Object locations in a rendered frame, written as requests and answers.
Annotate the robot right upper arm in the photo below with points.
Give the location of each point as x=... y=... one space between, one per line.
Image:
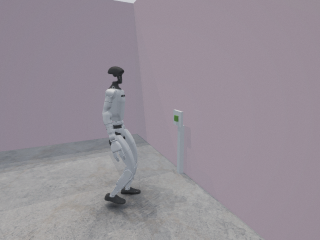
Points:
x=110 y=94

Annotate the robot thigh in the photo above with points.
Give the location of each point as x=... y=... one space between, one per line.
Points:
x=129 y=159
x=131 y=143

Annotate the panel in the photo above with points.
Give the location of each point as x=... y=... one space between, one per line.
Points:
x=180 y=140

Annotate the right robot thigh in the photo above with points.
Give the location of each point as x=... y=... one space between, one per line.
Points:
x=129 y=159

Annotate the left robot thigh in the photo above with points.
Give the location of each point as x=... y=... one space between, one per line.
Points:
x=131 y=143

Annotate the right robot hand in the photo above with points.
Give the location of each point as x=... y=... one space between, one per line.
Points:
x=116 y=147

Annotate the robot right forearm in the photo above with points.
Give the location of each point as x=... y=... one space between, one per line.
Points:
x=109 y=126

